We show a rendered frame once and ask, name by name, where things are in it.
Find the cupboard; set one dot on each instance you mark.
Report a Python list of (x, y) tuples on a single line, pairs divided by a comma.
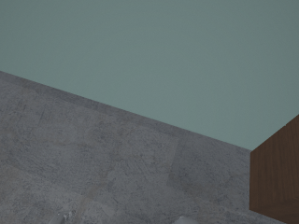
[(274, 175)]

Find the left robot hand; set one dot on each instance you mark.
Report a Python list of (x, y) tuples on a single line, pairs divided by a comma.
[(63, 217)]

